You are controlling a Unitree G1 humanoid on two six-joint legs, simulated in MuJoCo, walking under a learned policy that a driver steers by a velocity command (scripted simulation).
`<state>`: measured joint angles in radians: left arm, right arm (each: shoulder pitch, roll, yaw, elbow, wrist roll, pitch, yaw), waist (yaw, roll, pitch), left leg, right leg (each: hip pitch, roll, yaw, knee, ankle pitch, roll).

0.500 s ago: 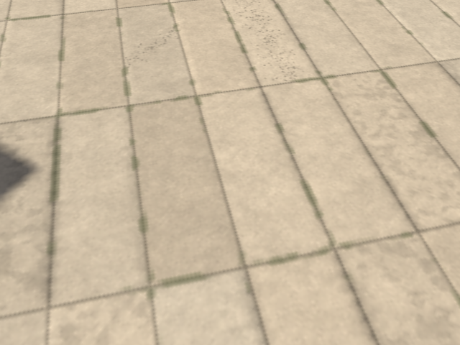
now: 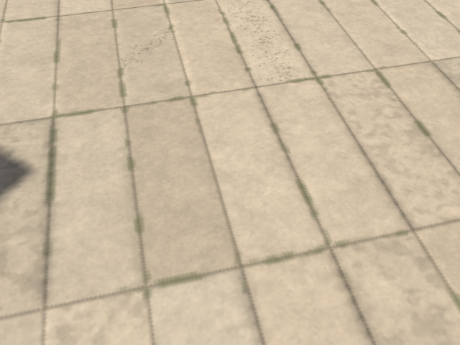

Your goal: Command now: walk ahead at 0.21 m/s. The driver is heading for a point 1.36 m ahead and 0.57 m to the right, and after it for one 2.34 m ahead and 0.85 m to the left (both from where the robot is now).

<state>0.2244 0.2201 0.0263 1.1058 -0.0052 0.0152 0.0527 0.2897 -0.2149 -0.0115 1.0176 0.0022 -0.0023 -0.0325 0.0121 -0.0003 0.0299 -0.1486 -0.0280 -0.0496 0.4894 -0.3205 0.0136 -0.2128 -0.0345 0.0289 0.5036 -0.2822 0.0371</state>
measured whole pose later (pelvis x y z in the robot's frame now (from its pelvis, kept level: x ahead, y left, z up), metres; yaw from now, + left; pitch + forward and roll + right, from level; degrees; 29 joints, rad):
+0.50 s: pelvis +0.17 -0.07 +0.00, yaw +0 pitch +2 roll +0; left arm 0.54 0.16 -0.01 1.07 0.00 -0.12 -0.01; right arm 0.09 -0.25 -0.02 0.77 0.02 -0.10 0.02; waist 0.09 0.04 -0.05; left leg -0.81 0.12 0.00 0.99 0.03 0.03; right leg 0.06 0.03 -0.05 0.23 -0.32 -0.04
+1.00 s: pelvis +0.58 -0.06 +0.00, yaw -17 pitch -2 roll +5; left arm 0.16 0.31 0.07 0.73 -0.04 -0.02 0.01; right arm 0.38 -0.30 -0.09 0.96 -0.01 -0.11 0.01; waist -0.07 -0.03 0.03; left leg 0.01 -0.02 0.23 0.32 -0.30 -0.02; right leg -0.81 -0.17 0.02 1.18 -0.13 -0.06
